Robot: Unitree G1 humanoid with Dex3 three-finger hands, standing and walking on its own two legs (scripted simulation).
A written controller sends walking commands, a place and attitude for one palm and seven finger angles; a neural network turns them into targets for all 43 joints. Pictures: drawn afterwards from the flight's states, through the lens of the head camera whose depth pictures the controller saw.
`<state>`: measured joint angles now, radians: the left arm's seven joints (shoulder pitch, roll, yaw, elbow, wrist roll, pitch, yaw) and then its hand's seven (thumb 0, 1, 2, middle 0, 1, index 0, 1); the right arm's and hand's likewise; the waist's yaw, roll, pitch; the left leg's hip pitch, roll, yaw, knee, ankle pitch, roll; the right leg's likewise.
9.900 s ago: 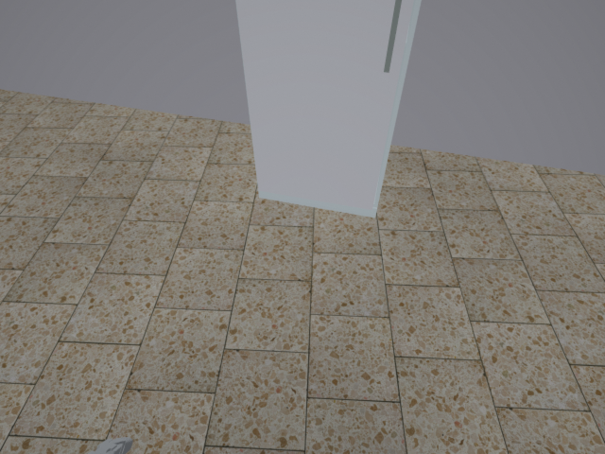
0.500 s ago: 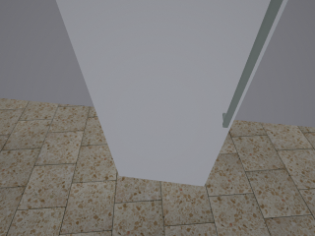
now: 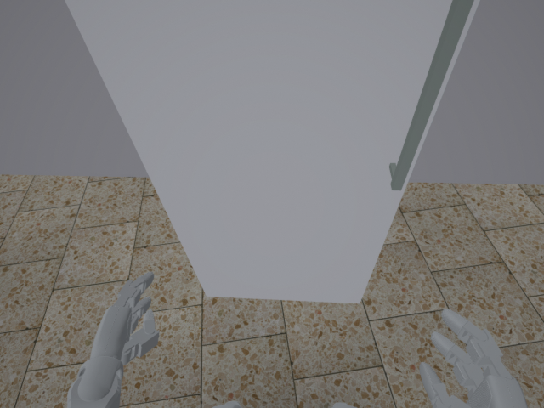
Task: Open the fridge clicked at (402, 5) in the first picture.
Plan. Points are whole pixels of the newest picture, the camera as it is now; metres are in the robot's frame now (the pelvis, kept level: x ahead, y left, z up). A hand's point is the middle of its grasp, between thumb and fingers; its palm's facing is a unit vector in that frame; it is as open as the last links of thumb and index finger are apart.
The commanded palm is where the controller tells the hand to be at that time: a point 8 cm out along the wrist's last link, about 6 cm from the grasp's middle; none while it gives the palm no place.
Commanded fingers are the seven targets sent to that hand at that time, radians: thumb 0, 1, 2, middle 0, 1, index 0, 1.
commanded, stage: raise the hand to about handle height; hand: right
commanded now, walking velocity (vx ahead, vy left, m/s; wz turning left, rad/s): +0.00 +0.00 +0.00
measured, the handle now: (438, 50) +0.50 -0.22 +0.26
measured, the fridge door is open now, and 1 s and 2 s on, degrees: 0 0 0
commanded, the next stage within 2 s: move the hooked fingers beside the handle in 1.62 s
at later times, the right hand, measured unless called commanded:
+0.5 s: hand (513, 307) +0.22 -0.26 +0.11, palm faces +0.19 +0.98 -0.09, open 11.9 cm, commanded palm +0.19 -0.30 +0.11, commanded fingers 0.00 0.27 -0.40 0.28 1.05 0.28 1.05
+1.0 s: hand out of the picture +0.26 -0.30 +0.17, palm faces +0.12 +0.99 -0.06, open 13.9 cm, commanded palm +0.23 -0.34 +0.18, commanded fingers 0.00 0.50 -0.30 0.30 1.20 0.30 1.20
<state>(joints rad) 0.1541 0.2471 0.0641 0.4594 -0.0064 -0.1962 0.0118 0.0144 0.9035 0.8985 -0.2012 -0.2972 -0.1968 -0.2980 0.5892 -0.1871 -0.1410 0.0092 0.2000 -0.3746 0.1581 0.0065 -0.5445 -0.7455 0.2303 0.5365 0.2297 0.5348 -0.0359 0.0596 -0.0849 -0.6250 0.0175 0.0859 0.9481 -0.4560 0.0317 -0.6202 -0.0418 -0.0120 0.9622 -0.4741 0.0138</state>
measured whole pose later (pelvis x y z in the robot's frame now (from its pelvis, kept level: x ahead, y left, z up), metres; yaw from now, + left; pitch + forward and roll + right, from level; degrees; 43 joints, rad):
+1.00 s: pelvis +0.01 -0.02 +0.04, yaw -1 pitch +1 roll +2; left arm 0.23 0.24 -0.09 0.58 -0.06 -0.25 0.11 0.02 0.90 0.90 -0.21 -0.30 -0.20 -0.30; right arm 0.05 -0.40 -0.40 0.08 0.33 0.03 0.37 -0.01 0.49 -0.31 0.30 1.19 0.30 1.19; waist -0.06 -0.04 -0.03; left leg -0.30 0.03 0.09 0.60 -0.31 -0.01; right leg -0.32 -0.02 -0.01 0.66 -0.35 -0.02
